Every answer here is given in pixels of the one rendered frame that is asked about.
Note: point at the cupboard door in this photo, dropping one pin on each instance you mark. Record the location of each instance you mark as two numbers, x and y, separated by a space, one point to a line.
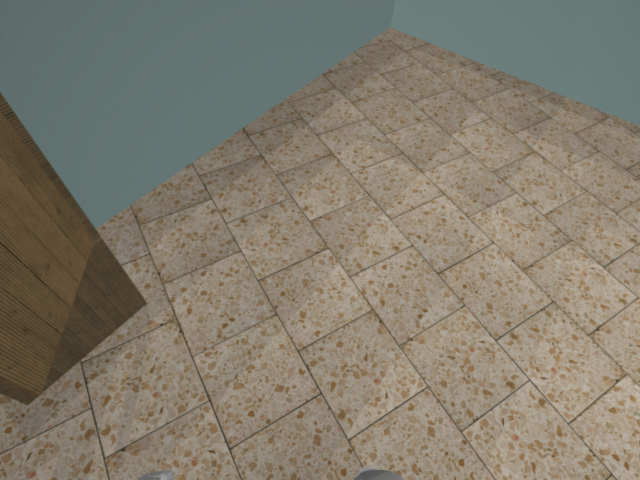
44 249

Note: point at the right robot shin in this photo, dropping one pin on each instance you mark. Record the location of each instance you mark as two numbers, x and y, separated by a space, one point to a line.
365 469

